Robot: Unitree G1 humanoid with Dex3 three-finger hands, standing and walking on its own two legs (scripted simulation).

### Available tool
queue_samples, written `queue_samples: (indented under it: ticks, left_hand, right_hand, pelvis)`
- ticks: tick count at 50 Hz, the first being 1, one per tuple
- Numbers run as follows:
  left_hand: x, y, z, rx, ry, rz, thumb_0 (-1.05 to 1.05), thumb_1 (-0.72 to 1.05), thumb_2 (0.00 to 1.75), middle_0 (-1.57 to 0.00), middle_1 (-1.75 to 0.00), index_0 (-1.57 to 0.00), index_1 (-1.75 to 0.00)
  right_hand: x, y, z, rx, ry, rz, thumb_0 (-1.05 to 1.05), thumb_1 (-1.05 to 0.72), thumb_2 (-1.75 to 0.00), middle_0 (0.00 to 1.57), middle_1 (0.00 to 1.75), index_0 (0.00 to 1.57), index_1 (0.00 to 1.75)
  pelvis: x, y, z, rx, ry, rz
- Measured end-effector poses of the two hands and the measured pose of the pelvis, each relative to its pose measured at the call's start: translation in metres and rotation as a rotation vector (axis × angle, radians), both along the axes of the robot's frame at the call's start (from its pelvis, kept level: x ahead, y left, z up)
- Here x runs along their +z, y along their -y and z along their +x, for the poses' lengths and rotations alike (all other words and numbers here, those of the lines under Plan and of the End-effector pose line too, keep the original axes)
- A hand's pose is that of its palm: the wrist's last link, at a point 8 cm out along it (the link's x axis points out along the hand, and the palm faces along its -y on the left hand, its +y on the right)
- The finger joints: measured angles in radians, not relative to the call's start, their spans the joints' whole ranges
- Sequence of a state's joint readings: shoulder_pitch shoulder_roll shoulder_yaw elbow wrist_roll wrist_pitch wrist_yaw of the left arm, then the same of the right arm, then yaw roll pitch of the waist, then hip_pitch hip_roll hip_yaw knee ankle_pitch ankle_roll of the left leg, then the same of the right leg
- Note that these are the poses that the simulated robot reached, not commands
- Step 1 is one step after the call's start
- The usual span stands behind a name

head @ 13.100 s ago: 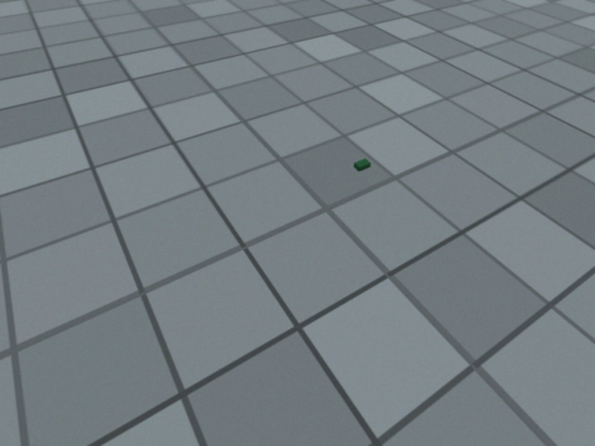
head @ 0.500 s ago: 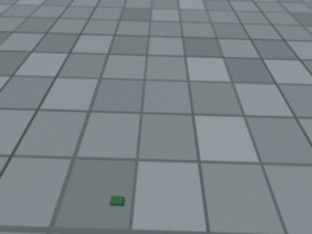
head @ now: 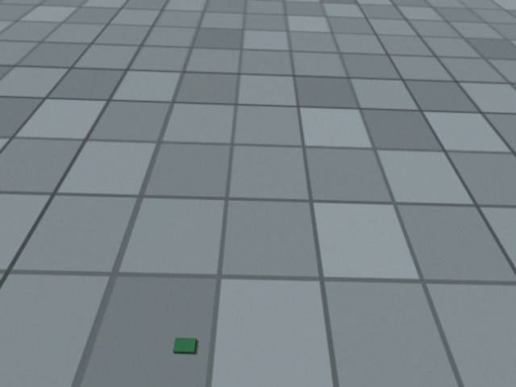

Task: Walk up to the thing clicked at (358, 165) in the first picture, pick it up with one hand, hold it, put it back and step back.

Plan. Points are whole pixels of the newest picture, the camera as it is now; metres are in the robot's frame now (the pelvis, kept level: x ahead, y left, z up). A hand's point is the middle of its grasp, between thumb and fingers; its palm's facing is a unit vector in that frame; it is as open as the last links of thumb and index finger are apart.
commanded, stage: walk up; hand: left
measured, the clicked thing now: (185, 345) +0.41 +0.25 -0.77
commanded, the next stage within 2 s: stand in 0.60 s
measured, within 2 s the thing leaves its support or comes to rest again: neither
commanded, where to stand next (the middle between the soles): +0.03 +0.00 m, yaw +1 degrees
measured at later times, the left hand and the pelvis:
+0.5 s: hand out of the picture +0.06 +0.25 -0.16, palm faces +0.01 -0.95 -0.32, open 7.4 cm; pelvis -0.01 +0.00 +0.00, yaw +0 degrees
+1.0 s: hand out of the picture +0.06 +0.25 -0.16, palm faces -0.02 -0.94 -0.35, open 7.4 cm; pelvis -0.01 +0.00 +0.00, yaw +1 degrees
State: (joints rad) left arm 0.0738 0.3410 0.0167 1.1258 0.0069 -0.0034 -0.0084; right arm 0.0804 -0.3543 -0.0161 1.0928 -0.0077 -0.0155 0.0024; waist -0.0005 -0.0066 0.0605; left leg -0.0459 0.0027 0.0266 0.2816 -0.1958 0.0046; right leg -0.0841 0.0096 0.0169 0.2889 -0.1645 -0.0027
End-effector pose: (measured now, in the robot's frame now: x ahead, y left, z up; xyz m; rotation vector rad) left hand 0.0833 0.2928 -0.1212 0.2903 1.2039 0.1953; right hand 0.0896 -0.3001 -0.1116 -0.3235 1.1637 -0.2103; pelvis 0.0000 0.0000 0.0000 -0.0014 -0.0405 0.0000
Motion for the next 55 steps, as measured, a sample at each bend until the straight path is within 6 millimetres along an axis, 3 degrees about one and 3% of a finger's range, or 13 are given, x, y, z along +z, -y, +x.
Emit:
queue_samples:
  ticks: [15, 33, 55]
  left_hand:
    - [0.0, -0.001, -0.026, 0.025, -0.049, 0.011, 0.01, 0.9, 0.9, -0.2, -0.3, -0.2, -0.3]
    - [-0.001, 0.002, -0.028, 0.014, -0.025, 0.001, 0.01, 0.9, 0.9, -0.2, -0.3, -0.2, -0.3]
    - [0.001, -0.005, -0.029, -0.005, -0.043, 0.024, 0.01, 0.9, 0.9, -0.2, -0.3, -0.2, -0.3]
  right_hand:
    - [-0.011, -0.006, -0.028, -0.012, -0.065, 0.031, 0.0, -0.91, -0.9, 0.21, 0.3, 0.2, 0.3]
    - [-0.007, -0.003, -0.029, 0.001, -0.048, 0.017, 0.0, -0.91, -0.9, 0.21, 0.3, 0.2, 0.3]
    - [-0.011, -0.005, -0.034, 0.006, -0.097, 0.023, 0.0, -0.91, -0.9, 0.21, 0.3, 0.2, 0.3]
  pelvis:
    - [0.0, 0.003, -0.006, 0.002, 0.003, -0.001]
    - [0.0, 0.003, -0.012, 0.006, 0.002, 0.001]
    - [0.0, 0.0, -0.004, 0.013, -0.01, 0.002]
